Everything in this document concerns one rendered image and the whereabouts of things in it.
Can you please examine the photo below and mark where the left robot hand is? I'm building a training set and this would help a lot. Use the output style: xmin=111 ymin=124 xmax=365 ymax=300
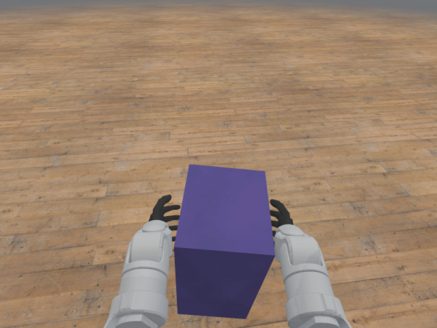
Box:
xmin=149 ymin=195 xmax=180 ymax=241

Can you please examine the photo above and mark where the robot right forearm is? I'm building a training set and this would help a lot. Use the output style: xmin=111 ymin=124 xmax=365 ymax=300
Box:
xmin=274 ymin=224 xmax=352 ymax=328

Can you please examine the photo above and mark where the carton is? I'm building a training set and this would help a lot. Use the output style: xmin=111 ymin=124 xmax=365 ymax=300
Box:
xmin=174 ymin=164 xmax=275 ymax=319

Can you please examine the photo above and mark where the right robot hand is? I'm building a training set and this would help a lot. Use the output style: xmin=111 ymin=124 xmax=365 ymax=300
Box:
xmin=270 ymin=200 xmax=293 ymax=236

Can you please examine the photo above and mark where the robot left forearm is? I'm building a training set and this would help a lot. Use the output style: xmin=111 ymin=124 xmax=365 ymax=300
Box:
xmin=104 ymin=220 xmax=172 ymax=328

